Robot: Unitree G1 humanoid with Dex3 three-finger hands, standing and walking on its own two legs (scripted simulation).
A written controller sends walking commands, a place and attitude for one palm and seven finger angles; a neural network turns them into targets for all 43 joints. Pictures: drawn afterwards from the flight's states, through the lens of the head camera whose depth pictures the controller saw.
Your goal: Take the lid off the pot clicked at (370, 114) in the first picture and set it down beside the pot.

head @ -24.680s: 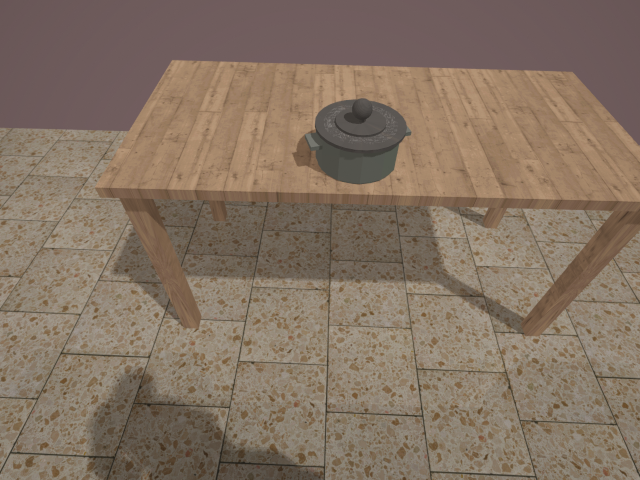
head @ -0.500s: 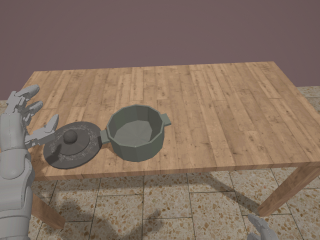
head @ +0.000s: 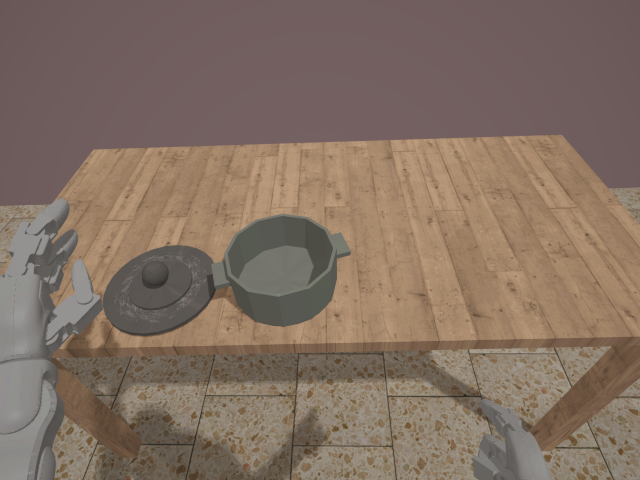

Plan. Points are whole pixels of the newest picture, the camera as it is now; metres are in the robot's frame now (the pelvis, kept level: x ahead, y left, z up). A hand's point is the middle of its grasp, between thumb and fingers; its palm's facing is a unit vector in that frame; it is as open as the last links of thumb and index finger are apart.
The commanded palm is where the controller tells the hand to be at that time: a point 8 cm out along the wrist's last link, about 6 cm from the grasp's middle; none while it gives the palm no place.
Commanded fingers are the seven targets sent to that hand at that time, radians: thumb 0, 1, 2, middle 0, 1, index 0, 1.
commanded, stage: draw the hand back to the body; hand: left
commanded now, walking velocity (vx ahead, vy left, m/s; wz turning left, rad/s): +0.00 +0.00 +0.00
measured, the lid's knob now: (155, 273) +0.45 +0.35 -0.05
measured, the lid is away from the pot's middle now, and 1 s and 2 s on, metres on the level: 0.23 0.23 0.23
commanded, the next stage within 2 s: step back with the hand held close in 0.60 s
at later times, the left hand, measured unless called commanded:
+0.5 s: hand (64, 368) +0.17 +0.25 +0.15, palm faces +0.36 -0.87 -0.35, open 7.4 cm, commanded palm +0.12 +0.30 +0.17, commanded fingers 0.00 0.90 0.90 -0.20 -0.30 -0.20 -0.30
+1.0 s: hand (42, 372) +0.17 +0.28 +0.15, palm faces +0.24 -0.86 -0.45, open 7.4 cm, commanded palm +0.11 +0.33 +0.17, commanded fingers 0.00 0.90 0.90 -0.20 -0.30 -0.20 -0.30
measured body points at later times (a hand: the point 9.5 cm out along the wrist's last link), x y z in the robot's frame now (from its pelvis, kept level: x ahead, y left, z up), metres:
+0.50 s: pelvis -0.01 +0.02 +0.00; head -0.03 +0.00 +0.45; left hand +0.15 +0.30 +0.17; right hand +0.19 -0.21 -0.08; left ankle +0.03 +0.12 -0.74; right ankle -0.07 -0.08 -0.74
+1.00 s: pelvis -0.03 +0.05 -0.01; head -0.01 +0.06 +0.44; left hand +0.15 +0.32 +0.17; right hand +0.15 -0.19 -0.08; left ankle +0.03 +0.12 -0.74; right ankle -0.07 -0.08 -0.74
